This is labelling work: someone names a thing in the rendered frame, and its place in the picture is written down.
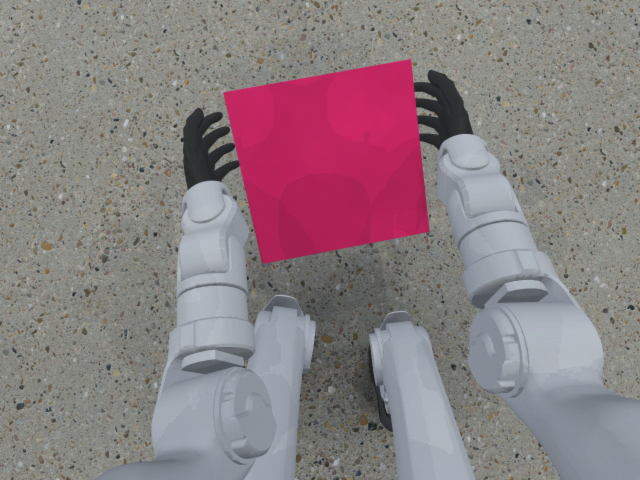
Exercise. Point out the right robot upper arm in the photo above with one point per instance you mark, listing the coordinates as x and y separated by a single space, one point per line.
544 359

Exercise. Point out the left robot hand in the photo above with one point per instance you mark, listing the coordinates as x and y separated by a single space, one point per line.
198 164

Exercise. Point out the robot left shin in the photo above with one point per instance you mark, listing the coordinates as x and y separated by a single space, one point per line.
277 300

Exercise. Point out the left robot upper arm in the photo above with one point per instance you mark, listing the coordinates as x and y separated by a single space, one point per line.
209 427

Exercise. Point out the right robot hand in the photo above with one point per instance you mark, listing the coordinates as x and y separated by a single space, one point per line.
452 118

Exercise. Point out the left robot forearm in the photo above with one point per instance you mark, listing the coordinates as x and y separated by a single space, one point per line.
213 332

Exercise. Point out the right robot forearm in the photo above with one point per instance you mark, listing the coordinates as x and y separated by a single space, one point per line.
502 263

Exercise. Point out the right robot foot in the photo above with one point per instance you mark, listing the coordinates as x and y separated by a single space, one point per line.
384 417

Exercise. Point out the carton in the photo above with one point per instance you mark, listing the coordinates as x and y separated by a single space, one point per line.
331 161

